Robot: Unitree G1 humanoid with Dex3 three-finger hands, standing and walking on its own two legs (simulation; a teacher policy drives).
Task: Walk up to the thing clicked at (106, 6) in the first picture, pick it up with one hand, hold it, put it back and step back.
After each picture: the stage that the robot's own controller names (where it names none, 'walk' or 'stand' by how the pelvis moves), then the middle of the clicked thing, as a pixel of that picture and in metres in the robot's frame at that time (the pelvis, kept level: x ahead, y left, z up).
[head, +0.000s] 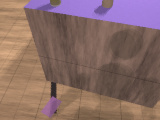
stand; out of the picture +0.92 -0.14 +0.07
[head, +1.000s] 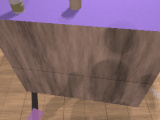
walk; out of the picture +0.84 +0.10 +0.09
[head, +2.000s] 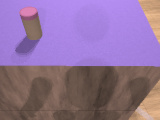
stand; (31, 24) +0.56 +0.24 +0.10
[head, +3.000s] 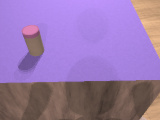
stand; (33, 41) +0.53 +0.22 +0.07
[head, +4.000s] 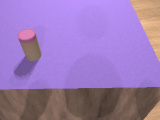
stand; (30, 45) +0.50 +0.23 +0.06
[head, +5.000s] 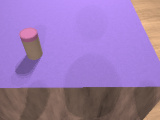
stand; (31, 44) +0.51 +0.22 +0.06
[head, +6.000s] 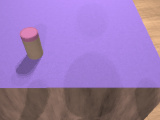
stand; (32, 43) +0.50 +0.22 +0.06
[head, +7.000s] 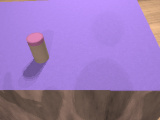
rise first; (38, 48) +0.50 +0.23 +0.07
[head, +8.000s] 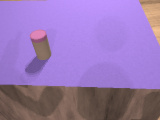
go down; (41, 45) +0.52 +0.22 +0.07
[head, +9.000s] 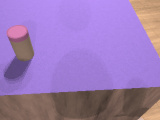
go down; (21, 43) +0.48 +0.21 +0.08
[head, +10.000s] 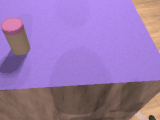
close in; (17, 37) +0.49 +0.22 +0.09
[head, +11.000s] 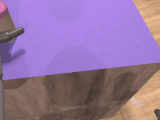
close; (1, 22) +0.52 +0.23 +0.12
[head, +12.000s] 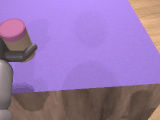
lift; (19, 42) +0.39 +0.19 +0.21
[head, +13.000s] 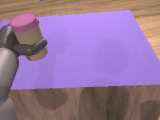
lift; (30, 38) +0.34 +0.16 +0.28
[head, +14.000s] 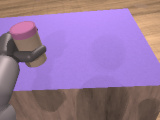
hold; (29, 45) +0.34 +0.17 +0.25
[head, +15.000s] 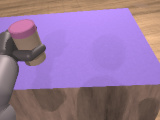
hold; (29, 43) +0.34 +0.17 +0.26
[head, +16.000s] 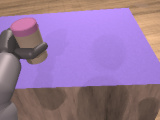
crouch; (30, 41) +0.34 +0.16 +0.26
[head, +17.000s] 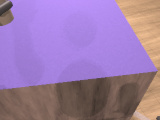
crouch; out of the picture +0.48 +0.23 +0.28
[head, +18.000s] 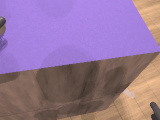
lower; out of the picture +0.52 +0.23 +0.13
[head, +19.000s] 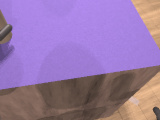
lower; out of the picture +0.50 +0.23 +0.12
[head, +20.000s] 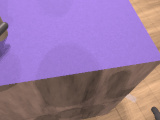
lower; out of the picture +0.51 +0.24 +0.12
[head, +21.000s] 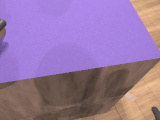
lower; out of the picture +0.52 +0.24 +0.12
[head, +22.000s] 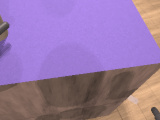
loosen; out of the picture +0.51 +0.24 +0.12
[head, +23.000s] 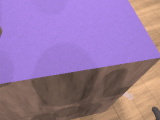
rise; out of the picture +0.51 +0.24 +0.12
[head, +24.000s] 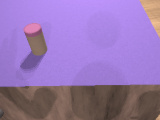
sink last; (36, 39) +0.51 +0.23 +0.10
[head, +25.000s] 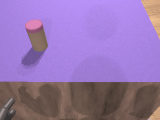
stand; (37, 36) +0.53 +0.23 +0.08
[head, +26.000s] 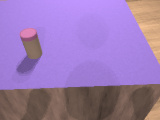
stand; (31, 44) +0.53 +0.23 +0.07
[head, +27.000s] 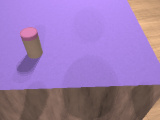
stand; (32, 43) +0.52 +0.23 +0.06
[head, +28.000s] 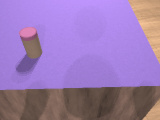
stand; (31, 43) +0.52 +0.23 +0.06
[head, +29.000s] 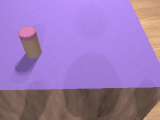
stand; (30, 42) +0.51 +0.23 +0.06
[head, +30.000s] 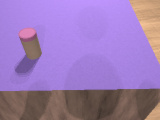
stand; (31, 44) +0.51 +0.23 +0.06
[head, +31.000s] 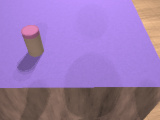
walk; (33, 41) +0.52 +0.22 +0.06
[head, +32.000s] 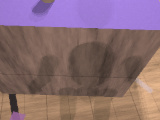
walk; out of the picture +0.74 +0.19 +0.08
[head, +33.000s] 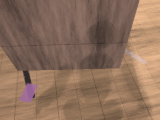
walk; out of the picture +1.08 +0.24 +0.09
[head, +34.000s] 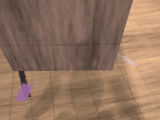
stand; out of the picture +1.16 +0.21 +0.09
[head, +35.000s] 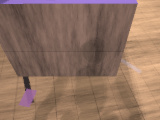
stand; out of the picture +1.13 +0.20 +0.06
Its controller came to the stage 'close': yes
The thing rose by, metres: 0.22
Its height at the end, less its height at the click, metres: +0.00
